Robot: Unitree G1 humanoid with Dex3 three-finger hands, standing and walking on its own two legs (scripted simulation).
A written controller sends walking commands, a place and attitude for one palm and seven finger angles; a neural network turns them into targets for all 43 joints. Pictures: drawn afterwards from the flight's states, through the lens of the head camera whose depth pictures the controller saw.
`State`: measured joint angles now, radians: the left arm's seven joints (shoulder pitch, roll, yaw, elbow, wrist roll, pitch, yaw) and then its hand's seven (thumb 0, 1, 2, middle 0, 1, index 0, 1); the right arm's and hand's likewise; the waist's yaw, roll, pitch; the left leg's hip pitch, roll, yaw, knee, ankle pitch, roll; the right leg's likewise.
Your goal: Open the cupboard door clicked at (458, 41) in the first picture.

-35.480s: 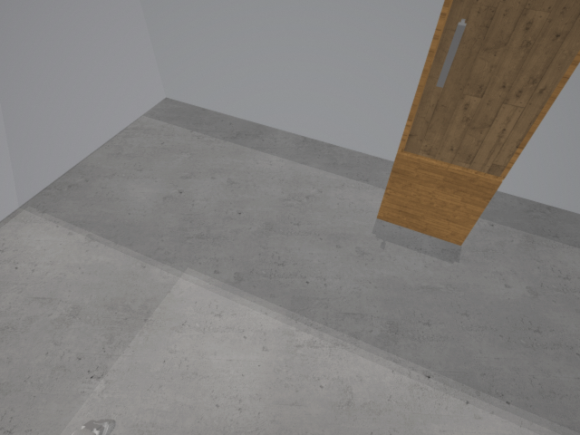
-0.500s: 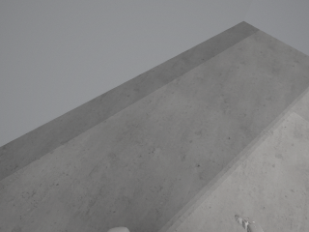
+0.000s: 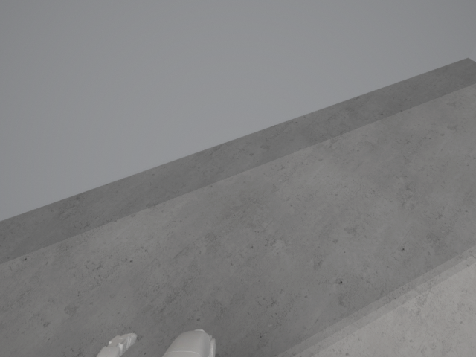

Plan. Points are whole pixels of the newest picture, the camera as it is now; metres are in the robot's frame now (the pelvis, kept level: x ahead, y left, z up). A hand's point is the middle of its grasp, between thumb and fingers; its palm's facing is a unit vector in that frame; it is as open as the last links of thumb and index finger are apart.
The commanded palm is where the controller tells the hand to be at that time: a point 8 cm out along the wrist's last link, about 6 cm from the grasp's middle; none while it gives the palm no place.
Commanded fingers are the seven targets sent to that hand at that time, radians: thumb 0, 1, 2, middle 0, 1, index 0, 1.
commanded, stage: turn to face it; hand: left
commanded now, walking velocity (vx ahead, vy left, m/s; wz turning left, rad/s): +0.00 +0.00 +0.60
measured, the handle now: out of the picture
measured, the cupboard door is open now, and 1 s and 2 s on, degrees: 50 50 50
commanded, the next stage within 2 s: none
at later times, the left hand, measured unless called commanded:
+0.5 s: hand out of the picture +0.05 +0.23 -0.16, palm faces +0.31 -0.90 -0.29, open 7.4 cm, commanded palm none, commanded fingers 0.00 0.90 0.90 -0.20 -0.30 -0.20 -0.30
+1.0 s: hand out of the picture -0.06 +0.21 -0.18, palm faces +0.62 -0.75 -0.23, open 7.4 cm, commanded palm none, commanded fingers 0.00 0.90 0.90 -0.20 -0.30 -0.20 -0.30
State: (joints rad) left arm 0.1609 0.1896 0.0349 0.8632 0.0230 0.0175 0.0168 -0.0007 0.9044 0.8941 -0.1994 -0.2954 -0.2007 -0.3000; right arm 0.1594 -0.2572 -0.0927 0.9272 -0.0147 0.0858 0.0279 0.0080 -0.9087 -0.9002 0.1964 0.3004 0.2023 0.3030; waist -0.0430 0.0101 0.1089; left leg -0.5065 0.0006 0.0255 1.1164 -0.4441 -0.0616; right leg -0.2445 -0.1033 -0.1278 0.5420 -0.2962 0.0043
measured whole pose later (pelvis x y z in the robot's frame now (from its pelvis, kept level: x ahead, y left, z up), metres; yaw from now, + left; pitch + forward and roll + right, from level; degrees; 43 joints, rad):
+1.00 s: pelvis +0.02 +0.00 -0.01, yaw +37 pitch +1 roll +0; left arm 0.19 0.26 0.08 0.93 0.02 0.07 0.01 0.00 0.91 0.89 -0.20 -0.30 -0.20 -0.30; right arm 0.11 -0.22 -0.05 0.88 -0.02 0.02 0.00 0.00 -0.91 -0.90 0.20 0.30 0.20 0.30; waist 0.01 -0.05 0.11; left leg -0.31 -0.02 0.03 0.58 -0.29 0.04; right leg -0.47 -0.11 -0.05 1.12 -0.48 0.08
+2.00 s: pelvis +0.05 -0.03 -0.01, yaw +67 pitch +0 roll +1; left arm 0.18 0.23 0.06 0.92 0.01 0.03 0.00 0.00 0.91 0.89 -0.20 -0.29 -0.20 -0.30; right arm 0.17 -0.19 -0.05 0.95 -0.02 0.04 0.00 0.00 -0.90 -0.90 0.20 0.30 0.21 0.30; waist 0.00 0.00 0.07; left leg -0.30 -0.02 -0.03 0.55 -0.25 0.00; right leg -0.28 -0.05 -0.05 0.59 -0.32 0.05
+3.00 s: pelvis +0.04 +0.16 -0.02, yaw +77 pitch -1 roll +1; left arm 0.04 0.14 0.04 0.95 0.02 -0.05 -0.02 0.00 0.91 0.89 -0.20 -0.29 -0.20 -0.30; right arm 0.51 -0.10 -0.02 1.20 -0.01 -0.04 -0.02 0.00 -0.91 -0.90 0.20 0.30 0.20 0.30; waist -0.07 0.00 0.10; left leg -0.05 -0.02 0.10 0.70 -0.50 0.04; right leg -0.37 -0.03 -0.12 0.63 -0.22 -0.07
